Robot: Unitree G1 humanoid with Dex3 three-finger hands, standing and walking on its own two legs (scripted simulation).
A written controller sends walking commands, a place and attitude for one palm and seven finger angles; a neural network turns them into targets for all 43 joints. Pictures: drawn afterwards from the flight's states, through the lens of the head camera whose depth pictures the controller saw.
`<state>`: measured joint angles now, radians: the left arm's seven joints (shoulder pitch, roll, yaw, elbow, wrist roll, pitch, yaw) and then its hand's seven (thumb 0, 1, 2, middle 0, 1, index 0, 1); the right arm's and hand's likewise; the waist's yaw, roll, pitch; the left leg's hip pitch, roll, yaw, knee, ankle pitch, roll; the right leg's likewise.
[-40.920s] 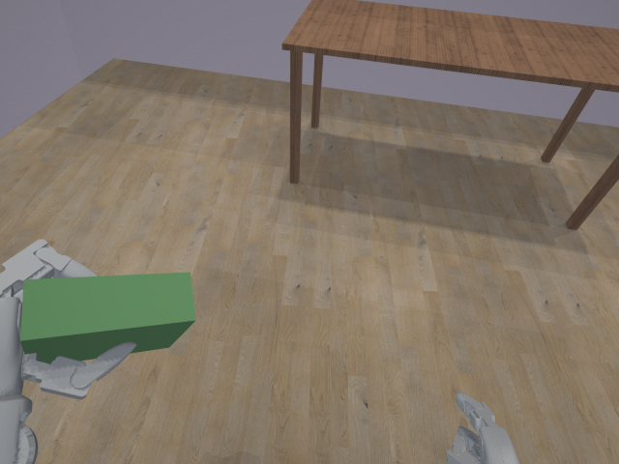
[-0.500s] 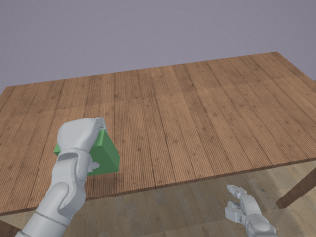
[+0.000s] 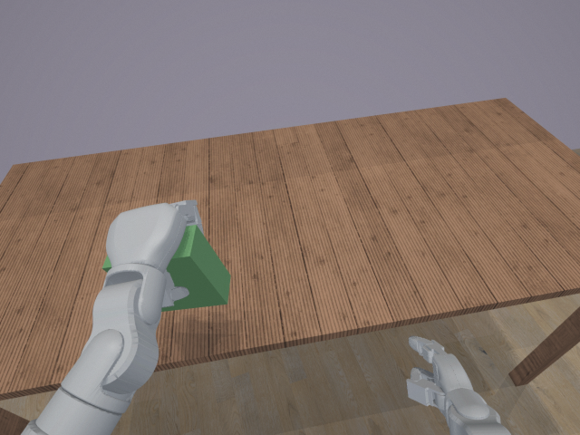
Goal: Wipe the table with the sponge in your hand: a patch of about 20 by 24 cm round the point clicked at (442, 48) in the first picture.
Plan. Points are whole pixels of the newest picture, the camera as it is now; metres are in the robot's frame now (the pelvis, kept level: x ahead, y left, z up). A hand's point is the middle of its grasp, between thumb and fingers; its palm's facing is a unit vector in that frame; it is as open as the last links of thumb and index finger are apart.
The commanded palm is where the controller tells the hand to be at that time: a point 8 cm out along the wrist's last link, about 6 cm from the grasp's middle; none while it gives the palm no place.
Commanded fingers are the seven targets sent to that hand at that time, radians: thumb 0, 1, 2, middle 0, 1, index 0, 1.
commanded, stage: bring the sponge back beside the body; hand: left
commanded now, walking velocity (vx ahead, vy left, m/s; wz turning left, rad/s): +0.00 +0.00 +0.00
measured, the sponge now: (180, 280) +0.29 +0.22 +0.06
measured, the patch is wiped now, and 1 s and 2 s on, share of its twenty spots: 1.00 1.00 1.00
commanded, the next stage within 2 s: step back with the hand held close in 1.60 s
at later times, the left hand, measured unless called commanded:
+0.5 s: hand (138, 285) +0.24 +0.25 +0.11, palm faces +0.05 -0.13 -0.99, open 9.4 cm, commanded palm +0.21 +0.25 +0.19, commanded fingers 0.00 0.10 1.30 -1.20 -1.60 -1.20 -1.60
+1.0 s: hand (109, 316) +0.20 +0.26 +0.11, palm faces +0.07 -0.11 -0.99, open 9.4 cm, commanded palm +0.16 +0.26 +0.19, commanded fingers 0.00 0.10 1.30 -1.20 -1.60 -1.20 -1.60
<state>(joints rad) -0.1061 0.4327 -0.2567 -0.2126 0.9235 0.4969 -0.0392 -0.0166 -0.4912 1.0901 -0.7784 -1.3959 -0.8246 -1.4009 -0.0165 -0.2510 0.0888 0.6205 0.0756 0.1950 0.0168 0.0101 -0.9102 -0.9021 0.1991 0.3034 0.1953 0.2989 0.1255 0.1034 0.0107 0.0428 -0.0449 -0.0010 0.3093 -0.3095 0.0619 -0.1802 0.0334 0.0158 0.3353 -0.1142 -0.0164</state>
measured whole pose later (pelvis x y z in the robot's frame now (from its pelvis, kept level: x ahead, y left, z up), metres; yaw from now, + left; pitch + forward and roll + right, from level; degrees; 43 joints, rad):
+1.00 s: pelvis -0.02 -0.01 +0.00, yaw +0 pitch -5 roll -1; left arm 0.22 0.55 -0.06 -0.39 0.87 0.38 -0.06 -0.02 -0.49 1.09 -0.78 -1.40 -0.82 -1.40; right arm 0.02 -0.27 0.08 0.59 0.06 0.17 -0.01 0.01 -0.91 -0.90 0.20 0.30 0.20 0.30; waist 0.15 0.10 0.04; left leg 0.05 -0.04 0.00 0.35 -0.31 0.05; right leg -0.16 0.04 0.01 0.36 -0.11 -0.03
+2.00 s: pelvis -0.04 -0.02 -0.01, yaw +3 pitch +0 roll +0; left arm 0.50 0.39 0.28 -0.60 -0.04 -0.06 0.11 -0.02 -0.49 1.09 -0.78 -1.40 -0.82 -1.40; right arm 0.20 -0.23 0.04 0.52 0.03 0.04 -0.06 0.01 -0.91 -0.90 0.20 0.30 0.20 0.30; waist 0.00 -0.03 0.07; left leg -0.19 -0.05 -0.04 0.58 -0.38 0.04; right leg -0.38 0.02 -0.03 0.54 -0.16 -0.03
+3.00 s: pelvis -0.10 -0.02 -0.02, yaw +2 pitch +2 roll -3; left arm 0.49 0.35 0.39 -0.57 -0.02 -0.22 0.12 -0.02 -0.50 1.09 -0.78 -1.40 -0.83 -1.40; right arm 0.20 -0.18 0.00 0.62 -0.01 -0.06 -0.03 0.01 -0.91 -0.90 0.20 0.30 0.20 0.30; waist 0.02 0.00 0.00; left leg -0.41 0.03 0.01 0.73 -0.35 0.02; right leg -0.37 0.09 0.04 0.61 -0.28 0.00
